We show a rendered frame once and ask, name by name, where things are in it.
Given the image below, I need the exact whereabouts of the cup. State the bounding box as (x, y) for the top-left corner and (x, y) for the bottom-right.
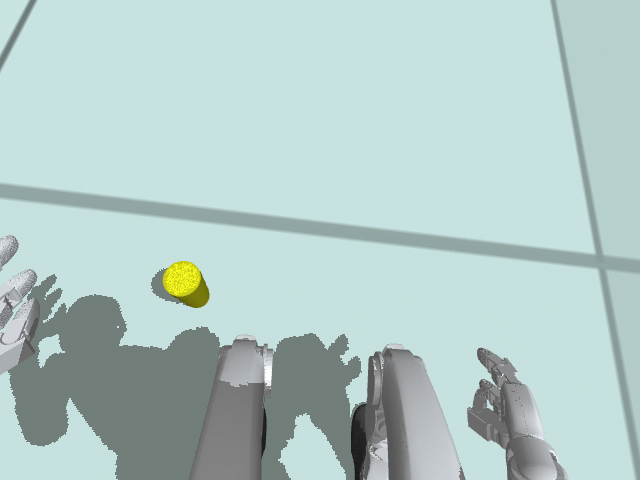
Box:
(163, 261), (210, 308)

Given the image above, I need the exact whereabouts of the right robot hand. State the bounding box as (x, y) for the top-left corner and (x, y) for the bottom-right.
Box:
(467, 348), (546, 450)

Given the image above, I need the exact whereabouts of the right robot arm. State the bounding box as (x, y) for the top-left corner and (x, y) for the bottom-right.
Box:
(506, 437), (569, 480)

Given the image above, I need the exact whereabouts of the left robot hand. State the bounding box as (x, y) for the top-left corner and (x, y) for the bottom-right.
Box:
(0, 236), (40, 375)

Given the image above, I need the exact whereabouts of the right robot foot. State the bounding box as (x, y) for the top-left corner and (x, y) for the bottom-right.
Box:
(351, 404), (367, 480)

